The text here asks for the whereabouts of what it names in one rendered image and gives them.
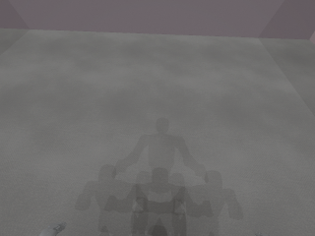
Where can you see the robot left hand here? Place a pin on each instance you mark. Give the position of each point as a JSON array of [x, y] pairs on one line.
[[53, 229]]

